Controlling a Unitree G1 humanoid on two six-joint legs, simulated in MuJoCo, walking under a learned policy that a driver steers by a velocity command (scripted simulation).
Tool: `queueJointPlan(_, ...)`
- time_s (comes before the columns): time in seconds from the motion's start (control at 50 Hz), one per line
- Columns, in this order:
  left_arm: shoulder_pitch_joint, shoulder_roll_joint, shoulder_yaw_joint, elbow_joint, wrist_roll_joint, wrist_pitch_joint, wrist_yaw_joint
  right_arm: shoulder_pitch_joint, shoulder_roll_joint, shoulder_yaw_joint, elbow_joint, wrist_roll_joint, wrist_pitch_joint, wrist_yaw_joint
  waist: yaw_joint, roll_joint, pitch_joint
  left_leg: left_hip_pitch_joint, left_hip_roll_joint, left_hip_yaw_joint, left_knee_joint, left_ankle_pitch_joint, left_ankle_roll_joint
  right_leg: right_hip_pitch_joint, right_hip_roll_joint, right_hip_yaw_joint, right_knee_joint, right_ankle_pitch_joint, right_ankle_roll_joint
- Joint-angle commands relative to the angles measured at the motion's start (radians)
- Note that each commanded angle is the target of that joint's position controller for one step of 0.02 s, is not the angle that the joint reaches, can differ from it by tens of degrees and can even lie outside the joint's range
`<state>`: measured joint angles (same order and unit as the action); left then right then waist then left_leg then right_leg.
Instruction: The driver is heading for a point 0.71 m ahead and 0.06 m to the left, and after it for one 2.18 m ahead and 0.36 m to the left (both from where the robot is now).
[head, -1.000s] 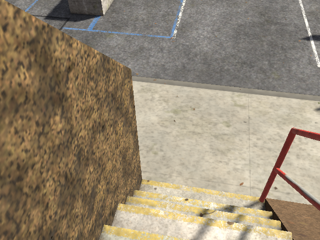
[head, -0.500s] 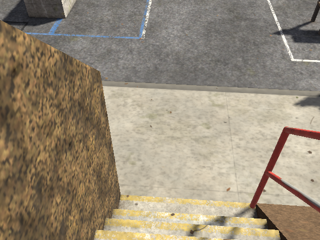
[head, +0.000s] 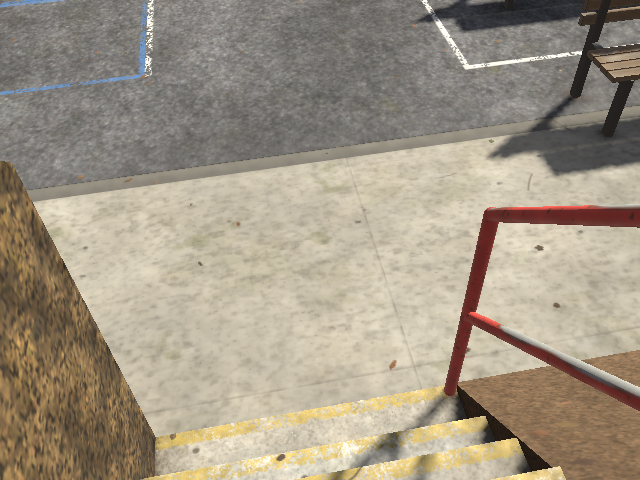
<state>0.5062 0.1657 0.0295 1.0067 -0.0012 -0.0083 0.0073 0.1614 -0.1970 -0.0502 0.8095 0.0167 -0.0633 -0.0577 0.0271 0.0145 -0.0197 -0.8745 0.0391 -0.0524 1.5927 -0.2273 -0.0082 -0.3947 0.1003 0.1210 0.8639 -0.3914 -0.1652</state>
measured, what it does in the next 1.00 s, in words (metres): goes down: left foot 0.23 m lower, then right foot 0.20 m lower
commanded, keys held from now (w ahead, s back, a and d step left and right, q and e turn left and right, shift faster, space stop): w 0.30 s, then no key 0.44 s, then q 0.26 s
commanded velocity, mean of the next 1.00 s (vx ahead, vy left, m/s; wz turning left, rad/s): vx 0.26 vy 0.00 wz -0.04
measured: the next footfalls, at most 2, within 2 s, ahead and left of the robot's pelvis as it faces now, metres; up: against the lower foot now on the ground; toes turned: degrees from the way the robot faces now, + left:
left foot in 0.22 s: +0.22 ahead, +0.10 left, -0.23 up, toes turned -5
right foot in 0.76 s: +0.51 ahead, -0.11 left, -0.43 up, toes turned +0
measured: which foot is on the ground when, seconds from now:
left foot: up 0.00-0.20, down 0.22-0.76, up 0.78-1.00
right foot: down 0.00-0.22, up 0.24-0.74, down 0.76-1.00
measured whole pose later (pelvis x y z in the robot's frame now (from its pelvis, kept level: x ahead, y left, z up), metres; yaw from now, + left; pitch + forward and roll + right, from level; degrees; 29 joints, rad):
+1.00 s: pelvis +0.41 -0.03 -0.42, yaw +1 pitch +0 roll +2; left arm 0.36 0.15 -0.06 0.89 0.03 0.03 0.03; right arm 0.27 -0.19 -0.05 0.76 0.04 0.11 -0.09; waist 0.00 0.03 0.01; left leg -0.84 -0.10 -0.20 1.85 -0.36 -0.07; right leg -0.39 0.01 -0.03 0.63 -0.24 -0.06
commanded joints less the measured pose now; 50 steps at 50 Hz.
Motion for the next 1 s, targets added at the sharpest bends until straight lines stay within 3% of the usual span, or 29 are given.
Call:
queueJointPlan(0.02,-0.146,0.021,-0.026,-0.079,0.021,-0.061,0.070,0.272,-0.005,-0.017,0.037,-0.017,-0.020,0.030,-0.195,-0.009,0.028,0.462,-0.075,0.062,-0.432,0.694,-0.067,-0.524,-0.059,0.185,-0.059,0.096,-0.049)
queueJointPlan(0.08,-0.158,0.141,0.010,-0.094,-0.059,-0.047,0.094,0.078,-0.020,0.012,-0.081,-0.033,0.030,0.066,-0.093,-0.108,0.031,0.560,-0.048,0.014,-0.869,0.881,-0.054,-0.458,-0.056,0.115,0.007,-0.259,-0.030)
queueJointPlan(0.14,-0.035,0.062,0.009,-0.101,-0.021,-0.021,0.107,-0.050,-0.085,0.002,-0.173,0.013,0.040,0.083,0.040,-0.081,0.131,0.364,0.062,-0.084,-1.214,0.717,-0.011,-0.184,-0.082,0.297,0.175,-0.184,-0.080)
queueJointPlan(0.18,-0.056,0.068,0.013,-0.112,-0.011,-0.010,0.093,0.189,-0.108,-0.030,-0.079,-0.009,0.041,0.106,-0.034,-0.130,0.094,0.513,0.031,-0.002,-1.048,0.601,0.014,-0.229,-0.102,0.405,0.317,0.103,-0.106)
queueJointPlan(0.2,-0.121,0.049,0.009,-0.115,-0.009,-0.007,0.084,0.391,-0.107,-0.046,0.005,-0.005,0.049,0.094,-0.142,-0.086,0.065,0.706,0.056,0.001,-1.191,0.530,0.055,-0.308,-0.068,0.361,0.483,0.130,-0.072)
queueJointPlan(0.22,-0.143,0.020,0.008,-0.106,-0.044,-0.020,0.073,0.641,-0.044,-0.031,0.105,-0.022,0.051,0.094,-0.221,0.023,0.051,0.933,0.159,-0.079,-1.361,0.628,0.159,-0.448,0.017,0.255,0.942,0.066,-0.025)
queueJointPlan(0.24,-0.107,-0.060,0.000,-0.073,-0.040,-0.035,0.026,0.771,-0.004,0.004,0.163,-0.059,0.045,0.108,-0.241,0.296,-0.058,1.278,0.215,-0.043,-0.894,1.009,0.219,-0.780,0.193,0.045,1.457,-0.552,0.049)
queueJointPlan(0.26,-0.024,-0.038,-0.009,-0.153,-0.046,-0.049,0.007,0.652,-0.056,0.000,0.154,-0.014,0.044,0.120,-0.097,0.355,-0.093,1.333,0.197,-0.163,-0.810,0.903,0.214,-0.956,0.095,0.083,1.458,-0.498,0.066)
queueJointPlan(0.28,-0.039,0.000,-0.007,-0.157,-0.046,-0.056,0.014,0.606,-0.096,-0.017,0.155,0.006,0.049,0.127,-0.077,0.318,-0.111,1.265,0.223,-0.238,-0.876,0.660,0.229,-1.004,0.042,0.084,1.448,-0.386,0.061)
queueJointPlan(0.3,-0.097,0.011,-0.016,-0.200,-0.080,-0.055,0.022,0.578,-0.202,-0.047,0.170,-0.013,0.049,0.128,-0.052,0.219,-0.130,1.124,0.343,-0.531,-1.068,0.075,0.325,-0.986,-0.010,0.092,1.349,-0.298,0.057)
queueJointPlan(0.32,-0.273,0.028,-0.008,-0.225,-0.095,-0.014,0.041,0.501,-0.115,-0.019,0.165,-0.041,0.056,0.116,-0.036,-0.042,0.028,0.892,0.341,-0.655,-1.249,-0.269,0.255,-0.993,-0.055,0.066,1.270,-0.198,0.055)
queueJointPlan(0.34,-0.318,0.032,-0.007,-0.220,-0.107,-0.001,0.058,0.438,-0.091,0.002,0.147,-0.059,0.039,0.086,-0.010,-0.037,0.133,0.734,0.313,-0.650,-1.184,-0.202,0.216,-1.021,-0.071,0.182,1.056,0.063,0.056)
queueJointPlan(0.38,-0.261,0.022,-0.018,-0.229,-0.021,0.021,0.056,0.325,0.048,0.071,0.114,-0.075,0.024,0.032,0.055,-0.064,0.169,0.426,0.174,-0.347,-1.031,0.382,0.127,-0.765,-0.084,0.131,0.708,0.296,0.120)
queueJointPlan(0.4,-0.223,-0.014,-0.018,-0.224,0.005,0.026,0.047,0.256,0.091,0.092,0.116,-0.061,0.023,0.015,0.116,-0.049,0.100,0.266,0.079,-0.210,-0.997,0.499,0.102,-0.470,-0.135,0.021,0.435,0.489,0.153)
queueJointPlan(0.42,-0.207,-0.056,-0.025,-0.202,0.017,0.037,0.034,0.271,0.078,0.094,0.119,-0.051,0.027,0.016,0.091,0.003,0.018,0.239,0.050,-0.156,-1.033,0.605,0.076,-0.262,-0.116,-0.057,0.388,0.643,0.184)
queueJointPlan(0.44,-0.173,-0.072,-0.033,-0.189,0.000,0.034,0.018,0.282,-0.018,0.073,0.132,-0.047,0.020,0.014,0.111,0.106,-0.005,0.206,0.074,-0.205,-1.007,0.705,0.077,-0.144,-0.121,-0.057,0.476,0.695,0.197)
queueJointPlan(0.48,-0.296,0.034,-0.009,-0.240,-0.016,0.026,0.005,0.452,-0.030,0.061,0.160,0.019,0.009,-0.024,0.012,0.093,0.062,0.542,0.068,-0.236,-0.905,0.441,0.101,-0.482,-0.141,0.036,0.236,0.775,0.166)
queueJointPlan(0.54,-0.499,0.021,-0.009,-0.291,-0.022,-0.005,-0.024,0.679,-0.002,0.046,0.231,0.003,0.013,-0.046,-0.131,0.131,0.120,0.861,0.109,-0.379,-0.815,0.404,0.098,-0.782,-0.164,0.104,-0.023,0.592,0.164)
queueJointPlan(0.6,-0.520,0.006,-0.008,-0.290,-0.002,-0.004,-0.071,0.556,0.024,0.048,0.172,0.018,0.044,-0.066,-0.132,0.007,0.118,0.531,0.001,-0.208,-0.743,0.106,0.105,-0.302,-0.113,-0.010,-0.319,1.006,0.199)
queueJointPlan(0.7,-0.351,0.045,0.010,-0.309,-0.033,-0.013,-0.073,0.434,0.009,0.030,0.152,0.018,0.061,-0.021,-0.125,0.012,0.172,0.467,-0.020,-0.245,-0.593,0.225,0.162,-0.029,-0.136,-0.044,-0.590,0.832,0.164)
queueJointPlan(0.74,0.004,0.084,0.044,-0.178,-0.028,-0.015,-0.053,0.373,0.016,0.021,0.181,0.001,0.055,-0.007,0.031,0.041,0.068,0.351,-0.060,-0.213,-0.290,0.149,0.143,0.318,-0.197,-0.072,-0.646,0.985,0.128)
queueJointPlan(0.76,0.198,0.137,0.057,-0.097,0.005,-0.016,-0.038,0.402,0.026,0.017,0.193,0.010,0.044,0.021,0.087,-0.117,-0.004,0.173,-0.184,-0.095,0.014,-0.183,0.071,0.592,-0.277,-0.041,-0.582,1.434,0.105)
queueJointPlan(0.78,0.210,0.108,0.011,-0.078,0.038,-0.009,-0.042,0.507,0.078,0.023,0.207,0.046,0.049,0.030,0.049,-0.262,-0.095,-0.053,-0.290,-0.134,0.408,-0.838,0.002,0.849,-0.401,0.045,-0.249,1.804,-0.007)
queueJointPlan(0.8,0.076,0.057,-0.022,-0.096,0.032,-0.007,-0.046,0.576,0.055,0.031,0.166,0.062,0.058,0.038,-0.033,-0.353,-0.236,-0.047,-0.166,-0.243,0.419,-0.804,-0.032,0.840,-0.475,0.109,-0.148,1.753,-0.107)
queueJointPlan(0.82,-0.052,0.022,-0.042,-0.148,0.004,-0.004,-0.052,0.507,0.006,0.025,0.122,0.042,0.082,0.039,-0.036,-0.216,-0.272,0.004,-0.124,-0.245,0.308,-0.719,-0.048,0.715,-0.460,0.135,-0.235,1.353,-0.131)
queueJointPlan(0.86,-0.125,0.053,-0.044,-0.158,0.034,0.018,-0.045,0.278,-0.004,0.005,0.081,0.041,0.142,0.000,-0.004,0.124,-0.157,0.092,-0.153,-0.111,0.370,-0.567,-0.037,0.388,-0.405,0.164,-0.462,0.772,-0.059)
queueJointPlan(0.88,-0.213,0.165,-0.035,-0.155,0.041,0.017,-0.038,0.367,0.040,0.019,0.020,0.037,0.174,-0.006,-0.153,-0.077,-0.152,0.168,-0.065,-0.143,0.279,-0.307,-0.057,0.193,-0.513,0.305,-0.486,0.550,-0.176)
queueJointPlan(0.92,-0.195,0.111,-0.048,-0.179,0.035,0.021,0.001,0.239,-0.037,0.001,-0.041,0.021,0.173,-0.030,-0.061,-0.082,-0.007,0.008,-0.096,-0.167,0.336,-0.151,-0.063,0.087,-0.465,0.254,-0.441,0.527,-0.137)
queueJointPlan(1.0,-0.082,0.121,-0.077,-0.175,0.019,0.037,0.059,0.123,0.030,0.012,-0.167,0.014,0.188,-0.040,-0.032,-0.145,0.019,-0.103,-0.164,-0.144,0.259,-0.018,-0.084,0.102,-0.370,0.111,-0.384,0.549,-0.093)
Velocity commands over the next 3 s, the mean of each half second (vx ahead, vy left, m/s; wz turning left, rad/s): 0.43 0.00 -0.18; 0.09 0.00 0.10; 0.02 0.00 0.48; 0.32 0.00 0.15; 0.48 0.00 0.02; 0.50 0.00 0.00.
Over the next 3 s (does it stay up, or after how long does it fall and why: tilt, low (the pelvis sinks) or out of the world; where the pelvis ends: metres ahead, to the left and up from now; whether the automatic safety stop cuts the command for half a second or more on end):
stays up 0.59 0.02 -0.41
